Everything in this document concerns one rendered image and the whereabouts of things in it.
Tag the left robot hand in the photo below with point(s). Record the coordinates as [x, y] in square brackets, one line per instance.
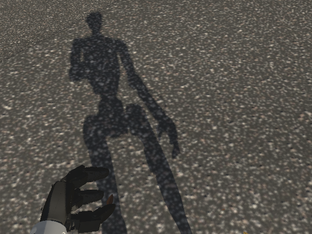
[65, 196]

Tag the robot left forearm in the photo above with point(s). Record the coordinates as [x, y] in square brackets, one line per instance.
[48, 227]

